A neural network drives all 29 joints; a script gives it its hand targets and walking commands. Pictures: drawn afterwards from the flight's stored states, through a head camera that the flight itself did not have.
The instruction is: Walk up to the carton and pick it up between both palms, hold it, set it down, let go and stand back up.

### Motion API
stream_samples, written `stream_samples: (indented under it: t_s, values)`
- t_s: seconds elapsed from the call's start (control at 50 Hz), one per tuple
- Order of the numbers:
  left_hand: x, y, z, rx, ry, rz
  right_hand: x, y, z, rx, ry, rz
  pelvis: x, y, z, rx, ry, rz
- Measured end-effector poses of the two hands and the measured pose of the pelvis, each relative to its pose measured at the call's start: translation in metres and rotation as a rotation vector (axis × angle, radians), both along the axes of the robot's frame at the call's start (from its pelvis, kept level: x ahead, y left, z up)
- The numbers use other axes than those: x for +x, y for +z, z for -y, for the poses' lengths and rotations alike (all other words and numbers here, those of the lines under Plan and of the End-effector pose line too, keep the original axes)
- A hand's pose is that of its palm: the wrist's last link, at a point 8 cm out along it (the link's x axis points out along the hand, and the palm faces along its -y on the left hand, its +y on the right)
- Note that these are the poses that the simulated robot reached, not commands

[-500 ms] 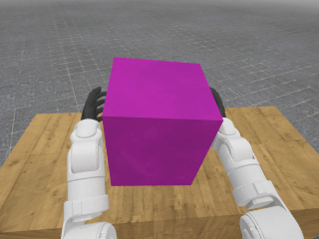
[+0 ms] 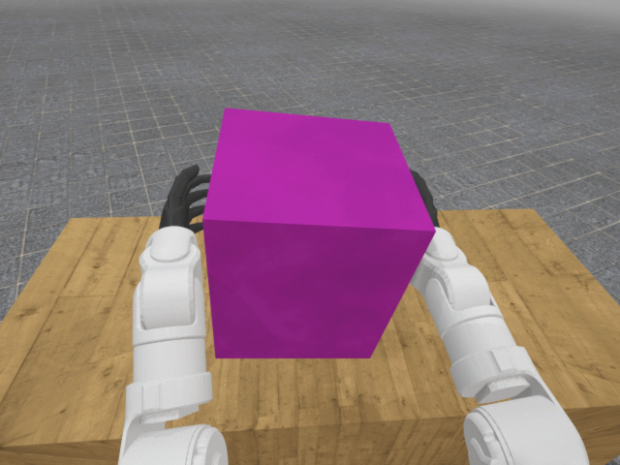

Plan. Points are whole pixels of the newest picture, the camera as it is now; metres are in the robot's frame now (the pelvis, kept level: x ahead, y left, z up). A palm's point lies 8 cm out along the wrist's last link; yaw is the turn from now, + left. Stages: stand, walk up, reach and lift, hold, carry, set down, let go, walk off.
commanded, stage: hold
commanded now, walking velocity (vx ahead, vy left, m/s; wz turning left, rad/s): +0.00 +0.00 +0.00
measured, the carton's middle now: (302, 241) +0.36 +0.01 +0.15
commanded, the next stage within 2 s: set down in 0.48 s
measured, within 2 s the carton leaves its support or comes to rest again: neither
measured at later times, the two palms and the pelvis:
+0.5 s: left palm (182, 226) +0.36 +0.16 +0.19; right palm (422, 225) +0.36 -0.14 +0.18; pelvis +0.00 +0.00 +0.00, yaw +0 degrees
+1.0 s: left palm (178, 253) +0.35 +0.17 +0.15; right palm (410, 256) +0.35 -0.13 +0.13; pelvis +0.00 -0.01 +0.00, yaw +2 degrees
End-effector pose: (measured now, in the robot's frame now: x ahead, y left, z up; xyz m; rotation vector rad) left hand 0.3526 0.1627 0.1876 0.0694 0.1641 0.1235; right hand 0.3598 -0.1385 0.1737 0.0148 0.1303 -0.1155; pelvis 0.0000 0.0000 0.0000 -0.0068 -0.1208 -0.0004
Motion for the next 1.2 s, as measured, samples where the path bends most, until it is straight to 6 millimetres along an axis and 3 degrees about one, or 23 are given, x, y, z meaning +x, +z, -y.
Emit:
stream_samples:
  t_s: [0.12,0.26,0.42,0.68,0.94,1.2]
  values:
    - [-0.002,0.004,0.000,-0.006,0.000,0.031,-0.002,0.007,0.000,0.001,-0.002,0.032,0.001,0.000,0.000,-0.003,0.006,0.005]
    - [-0.001,-0.004,-0.002,-0.008,-0.003,-0.008,-0.001,-0.002,-0.001,-0.002,-0.002,-0.008,0.000,0.000,-0.001,0.000,-0.002,0.004]
    - [0.002,0.004,0.002,0.000,0.000,0.022,0.001,0.005,0.002,0.008,-0.006,0.023,0.001,0.000,-0.001,-0.002,0.002,-0.004]
    - [0.000,-0.006,0.000,-0.002,-0.003,0.058,0.001,-0.003,0.000,-0.023,0.000,0.061,0.004,0.000,0.003,-0.003,0.007,0.017]
    - [-0.008,-0.029,-0.008,0.015,0.001,0.059,-0.006,-0.040,-0.008,-0.063,0.008,0.071,0.000,-0.001,0.007,-0.002,0.027,0.037]
    - [0.005,-0.054,0.005,0.012,-0.016,0.032,0.001,-0.054,0.005,-0.091,-0.010,0.059,0.003,-0.001,0.008,-0.002,0.015,0.003]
